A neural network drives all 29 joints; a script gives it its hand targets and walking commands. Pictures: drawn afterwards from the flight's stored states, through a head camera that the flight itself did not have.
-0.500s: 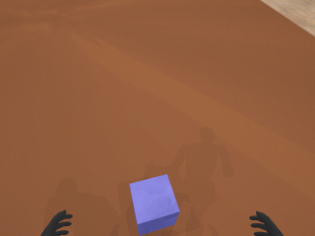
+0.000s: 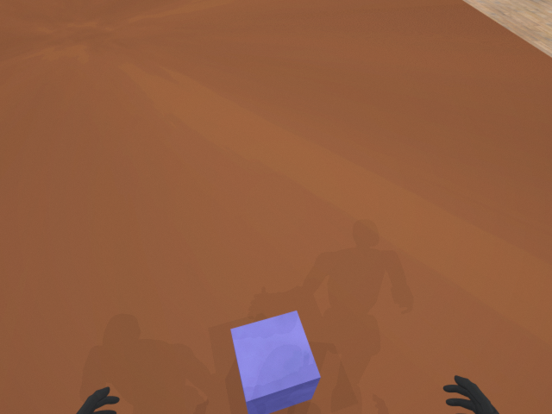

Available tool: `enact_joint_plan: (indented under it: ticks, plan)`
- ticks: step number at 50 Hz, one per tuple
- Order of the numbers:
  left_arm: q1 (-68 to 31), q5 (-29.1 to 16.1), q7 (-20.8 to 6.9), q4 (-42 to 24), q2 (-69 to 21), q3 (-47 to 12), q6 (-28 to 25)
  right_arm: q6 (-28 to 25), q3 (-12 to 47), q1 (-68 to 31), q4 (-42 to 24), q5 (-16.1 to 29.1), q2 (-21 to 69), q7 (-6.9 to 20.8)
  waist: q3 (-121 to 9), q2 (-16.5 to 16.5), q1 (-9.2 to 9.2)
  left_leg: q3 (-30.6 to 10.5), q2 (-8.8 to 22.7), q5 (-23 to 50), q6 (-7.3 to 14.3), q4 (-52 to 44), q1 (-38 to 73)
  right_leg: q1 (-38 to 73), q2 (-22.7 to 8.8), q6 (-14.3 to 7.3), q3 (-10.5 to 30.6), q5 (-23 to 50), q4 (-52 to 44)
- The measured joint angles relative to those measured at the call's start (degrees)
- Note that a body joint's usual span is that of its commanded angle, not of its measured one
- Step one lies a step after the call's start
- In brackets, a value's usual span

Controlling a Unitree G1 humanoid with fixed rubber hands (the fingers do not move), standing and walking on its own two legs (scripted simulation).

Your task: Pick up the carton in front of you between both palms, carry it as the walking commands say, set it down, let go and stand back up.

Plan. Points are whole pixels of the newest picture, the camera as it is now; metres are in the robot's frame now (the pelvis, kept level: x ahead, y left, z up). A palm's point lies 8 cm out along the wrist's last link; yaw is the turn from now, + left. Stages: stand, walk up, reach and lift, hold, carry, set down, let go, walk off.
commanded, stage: stand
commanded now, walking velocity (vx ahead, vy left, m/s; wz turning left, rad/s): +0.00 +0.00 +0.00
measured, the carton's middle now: (272, 365) +0.39 +0.00 -0.65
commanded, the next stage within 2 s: none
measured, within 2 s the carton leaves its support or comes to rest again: neither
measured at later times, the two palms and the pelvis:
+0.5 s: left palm out of the picture +0.08 +0.29 -0.10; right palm out of the picture +0.09 -0.31 -0.09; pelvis -0.02 -0.01 +0.01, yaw +0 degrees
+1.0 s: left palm out of the picture +0.06 +0.30 -0.10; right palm out of the picture +0.07 -0.31 -0.09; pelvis -0.03 -0.01 +0.01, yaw +0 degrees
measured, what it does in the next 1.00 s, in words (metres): stands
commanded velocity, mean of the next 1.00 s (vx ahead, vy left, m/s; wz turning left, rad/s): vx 0.00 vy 0.00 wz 0.00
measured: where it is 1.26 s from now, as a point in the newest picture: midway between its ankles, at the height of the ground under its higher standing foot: outside the picture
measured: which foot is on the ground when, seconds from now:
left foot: down 0.00-1.00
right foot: down 0.00-1.00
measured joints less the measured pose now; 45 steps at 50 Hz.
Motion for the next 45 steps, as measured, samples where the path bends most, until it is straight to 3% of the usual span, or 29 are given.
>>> enact_joint_plan:
  ticks: [10,45]
  plan:
    - [-0.39,0.08,0.0,2.89,-0.14,-0.58,-0.34,0.08,0.44,-0.91,3.33,0.59,-0.75,0.11,0.2,0.22,-0.67,-0.53,0.37,1.8,-0.37,-2.16,1.15,1.47,0.21,-0.3,-0.52,1.9,-2.57]
    - [-1.2,-0.72,-0.63,9.93,1.38,-0.61,-0.41,-0.66,1.68,-1.84,10.56,0.94,-1.81,0.39,0.04,0.69,0.45,-0.74,0.81,5.08,-0.9,-5.34,2.17,2.15,0.45,-0.53,-0.32,4.99,-5.18]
